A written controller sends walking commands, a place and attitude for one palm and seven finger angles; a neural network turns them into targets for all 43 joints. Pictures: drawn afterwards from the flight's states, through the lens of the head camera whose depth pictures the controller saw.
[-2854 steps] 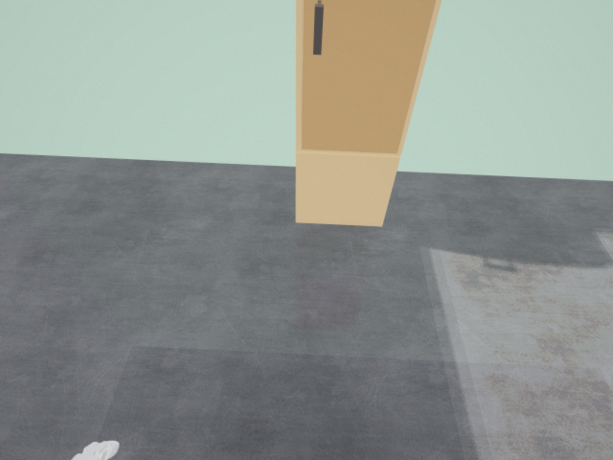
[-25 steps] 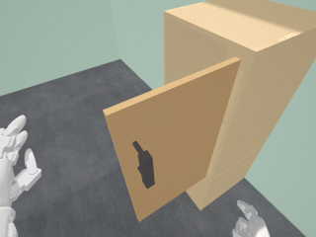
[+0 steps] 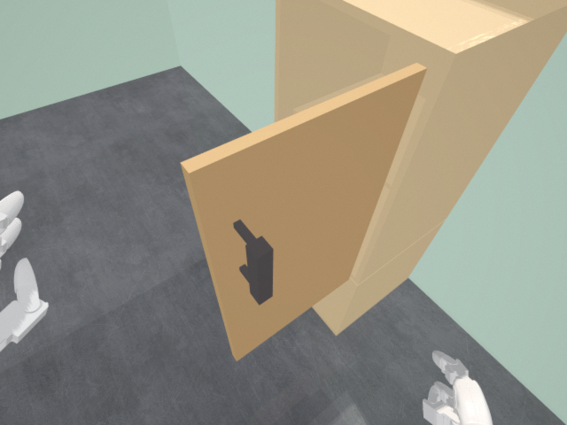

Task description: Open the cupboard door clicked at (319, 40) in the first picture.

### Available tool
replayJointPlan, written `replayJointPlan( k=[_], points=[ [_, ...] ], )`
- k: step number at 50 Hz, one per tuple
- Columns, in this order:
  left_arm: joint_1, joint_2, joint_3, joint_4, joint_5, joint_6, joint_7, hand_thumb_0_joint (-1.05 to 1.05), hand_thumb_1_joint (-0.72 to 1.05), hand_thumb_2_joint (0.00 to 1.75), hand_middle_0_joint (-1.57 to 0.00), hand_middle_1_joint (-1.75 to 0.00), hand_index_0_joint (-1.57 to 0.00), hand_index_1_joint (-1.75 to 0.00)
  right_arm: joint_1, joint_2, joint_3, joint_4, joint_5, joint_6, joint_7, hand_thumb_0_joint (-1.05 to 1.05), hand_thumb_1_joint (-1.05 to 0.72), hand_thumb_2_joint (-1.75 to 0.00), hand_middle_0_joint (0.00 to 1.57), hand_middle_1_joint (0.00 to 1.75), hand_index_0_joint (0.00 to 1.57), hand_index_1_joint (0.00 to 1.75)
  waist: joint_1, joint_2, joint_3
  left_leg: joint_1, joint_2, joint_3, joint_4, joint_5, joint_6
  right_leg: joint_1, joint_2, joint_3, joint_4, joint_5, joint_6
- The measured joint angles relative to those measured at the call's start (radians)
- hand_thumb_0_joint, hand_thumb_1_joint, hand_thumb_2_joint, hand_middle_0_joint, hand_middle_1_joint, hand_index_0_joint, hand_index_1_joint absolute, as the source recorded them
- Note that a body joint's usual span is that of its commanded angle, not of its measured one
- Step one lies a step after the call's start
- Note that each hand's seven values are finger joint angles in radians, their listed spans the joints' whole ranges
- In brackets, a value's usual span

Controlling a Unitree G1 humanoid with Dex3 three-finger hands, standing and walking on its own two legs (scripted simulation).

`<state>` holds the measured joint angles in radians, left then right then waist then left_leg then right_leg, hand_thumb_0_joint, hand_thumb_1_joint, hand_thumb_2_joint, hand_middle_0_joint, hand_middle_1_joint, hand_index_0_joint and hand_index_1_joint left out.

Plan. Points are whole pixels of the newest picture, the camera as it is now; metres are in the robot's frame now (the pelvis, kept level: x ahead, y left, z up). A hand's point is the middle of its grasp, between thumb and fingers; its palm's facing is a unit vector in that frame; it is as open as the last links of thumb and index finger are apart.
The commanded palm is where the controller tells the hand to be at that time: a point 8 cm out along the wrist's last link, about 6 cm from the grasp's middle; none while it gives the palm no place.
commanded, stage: step back with the hand held close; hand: left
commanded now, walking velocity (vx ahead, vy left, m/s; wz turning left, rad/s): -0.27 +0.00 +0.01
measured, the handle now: (251, 262) +0.30 +0.07 +0.08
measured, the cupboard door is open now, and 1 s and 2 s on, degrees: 90 90 90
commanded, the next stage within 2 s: stop stepping back and stand still in 0.90 s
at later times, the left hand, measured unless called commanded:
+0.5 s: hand out of the picture +0.14 +0.29 +0.16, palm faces +0.45 -0.75 -0.48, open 7.4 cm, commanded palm +0.07 +0.32 +0.18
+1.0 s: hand out of the picture +0.03 +0.27 +0.16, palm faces +0.36 -0.79 -0.50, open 7.4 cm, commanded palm -0.04 +0.30 +0.18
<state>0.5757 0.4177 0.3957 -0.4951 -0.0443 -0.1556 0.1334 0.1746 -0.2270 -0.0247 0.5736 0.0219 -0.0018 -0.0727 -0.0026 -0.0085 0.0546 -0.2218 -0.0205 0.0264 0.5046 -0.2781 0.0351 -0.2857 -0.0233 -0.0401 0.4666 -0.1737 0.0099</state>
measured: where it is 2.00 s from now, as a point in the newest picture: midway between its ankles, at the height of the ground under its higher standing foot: outside the picture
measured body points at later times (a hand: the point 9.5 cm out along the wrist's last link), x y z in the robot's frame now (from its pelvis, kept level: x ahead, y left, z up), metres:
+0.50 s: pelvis -0.06 +0.01 -0.01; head -0.04 +0.04 +0.44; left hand +0.11 +0.32 +0.19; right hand +0.10 -0.22 -0.09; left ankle -0.01 +0.09 -0.74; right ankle -0.04 -0.12 -0.72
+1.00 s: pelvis -0.18 +0.00 +0.00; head -0.13 +0.03 +0.44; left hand +0.01 +0.31 +0.18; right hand +0.01 -0.25 -0.07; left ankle -0.15 +0.09 -0.74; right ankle -0.16 -0.12 -0.73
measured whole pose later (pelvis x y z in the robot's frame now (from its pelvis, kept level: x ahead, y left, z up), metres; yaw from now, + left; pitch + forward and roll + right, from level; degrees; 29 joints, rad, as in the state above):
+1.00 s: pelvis -0.18 +0.00 +0.00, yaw +1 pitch +2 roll -1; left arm 0.56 0.48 0.46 -0.56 -0.05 -0.20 0.14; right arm 0.12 -0.21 -0.03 0.60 0.01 -0.02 -0.09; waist -0.01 -0.07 0.05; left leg -0.34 -0.02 0.02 0.50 -0.20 0.04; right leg -0.35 0.02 0.01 0.58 -0.27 0.01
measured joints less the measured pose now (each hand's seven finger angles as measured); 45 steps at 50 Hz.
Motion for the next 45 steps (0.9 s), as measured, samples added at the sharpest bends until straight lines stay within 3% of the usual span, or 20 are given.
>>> replayJointPlan(
  k=[7, 12, 18, 22, 25, 29, 32, 37, 42, 45],
  points=[
    [-0.015, 0.011, 0.048, -0.026, 0.009, -0.018, 0.017, 0.02, 0.89, 0.9, -0.22, -0.3, -0.21, -0.3, 0.016, 0.018, 0.011, -0.014, -0.001, -0.017, -0.001, 0.01, -0.91, -0.9, 0.2, 0.3, 0.2, 0.3, 0.009, -0.019, 0.004, -0.061, -0.007, 0.007, 0.069, -0.005, 0.008, -0.062, -0.009, 0.007, 0.071, -0.004, 0.003],
    [-0.033, -0.017, 0.043, -0.032, 0.017, -0.029, 0.022, 0.02, 0.89, 0.9, -0.21, -0.3, -0.21, -0.3, 0.022, 0.026, 0.022, -0.014, -0.003, -0.032, 0.005, 0.01, -0.9, -0.9, 0.2, 0.3, 0.2, 0.3, 0.012, -0.009, -0.001, -0.112, 0.0, 0.002, 0.131, -0.015, 0.007, -0.099, -0.003, 0.001, 0.103, 0.0, 0.0],
    [-0.031, -0.022, 0.026, -0.051, 0.015, -0.046, 0.033, 0.02, 0.89, 0.9, -0.21, -0.3, -0.21, -0.3, 0.026, 0.02, 0.026, 0.006, -0.007, -0.035, 0.007, 0.01, -0.9, -0.9, 0.2, 0.3, 0.21, 0.3, -0.002, -0.009, -0.006, -0.166, 0.005, -0.01, 0.162, -0.006, 0.009, -0.124, 0.0, -0.013, 0.084, 0.028, 0.0],
    [-0.025, -0.001, 0.046, -0.047, 0.023, -0.052, 0.035, 0.02, 0.89, 0.9, -0.22, -0.3, -0.21, -0.3, 0.04, 0.023, 0.022, 0.005, -0.007, -0.044, -0.003, 0.01, -0.9, -0.9, 0.2, 0.3, 0.21, 0.3, -0.011, -0.005, 0.002, -0.169, 0.007, -0.017, 0.145, 0.019, 0.024, -0.135, 0.023, 0.015, 0.161, -0.061, 0.009],
    [-0.026, 0.018, 0.069, -0.049, 0.023, -0.055, 0.032, 0.02, 0.89, 0.9, -0.22, -0.3, -0.21, -0.3, 0.062, 0.037, 0.019, 0.014, -0.014, -0.066, -0.002, 0.01, -0.9, -0.9, 0.2, 0.3, 0.2, 0.3, -0.013, -0.003, -0.013, -0.176, 0.005, -0.037, 0.119, 0.042, 0.023, -0.08, 0.051, 0.038, 0.23, -0.112, 0.008],
    [-0.017, 0.011, 0.087, -0.06, 0.011, -0.076, 0.028, 0.02, 0.89, 0.9, -0.21, -0.3, -0.21, -0.3, 0.045, 0.05, 0.027, 0.037, -0.031, -0.097, 0.016, 0.01, -0.9, -0.9, 0.2, 0.3, 0.2, 0.3, 0.012, -0.014, -0.038, -0.208, 0.011, -0.023, 0.074, 0.081, 0.015, 0.037, 0.062, 0.051, 0.153, -0.173, 0.002],
    [-0.031, 0.001, 0.073, -0.058, 0.004, -0.081, 0.018, 0.02, 0.89, 0.9, -0.21, -0.3, -0.21, -0.3, -0.016, 0.052, 0.033, 0.049, -0.038, -0.107, 0.032, 0.01, -0.9, -0.9, 0.2, 0.3, 0.21, 0.3, 0.036, -0.015, -0.012, -0.23, 0.025, 0.005, 0.03, 0.128, 0.006, 0.085, 0.063, 0.062, 0.039, -0.19, -0.006],
    [-0.024, 0.024, 0.029, -0.079, -0.009, -0.066, -0.018, 0.02, 0.89, 0.9, -0.21, -0.3, -0.21, -0.3, -0.101, 0.044, 0.032, 0.018, -0.019, -0.073, 0.045, 0.01, -0.9, -0.9, 0.2, 0.3, 0.21, 0.3, 0.017, 0.037, 0.051, -0.242, 0.07, -0.006, -0.007, 0.201, -0.015, 0.064, 0.108, 0.054, 0.009, -0.122, -0.029],
    [0.057, 0.08, 0.048, -0.1, -0.006, -0.064, -0.028, 0.01, 0.89, 0.89, -0.22, -0.3, -0.22, -0.3, -0.069, 0.042, 0.02, -0.002, 0.002, -0.02, 0.025, 0.01, -0.9, -0.9, 0.2, 0.3, 0.21, 0.3, -0.004, -0.003, -0.013, -0.286, 0.025, -0.034, 0.289, -0.069, -0.043, 0.018, 0.09, 0.051, 0.026, -0.105, -0.042],
    [0.051, 0.076, 0.063, -0.088, 0.001, -0.049, -0.009, 0.01, 0.88, 0.89, -0.22, -0.3, -0.22, -0.3, -0.05, 0.022, 0.019, 0.001, -0.004, -0.006, -0.002, 0.01, -0.91, -0.9, 0.2, 0.3, 0.2, 0.3, -0.008, -0.021, -0.037, -0.207, 0.022, -0.021, 0.206, -0.049, -0.052, -0.003, 0.074, 0.047, 0.016, -0.08, -0.034]
  ],
)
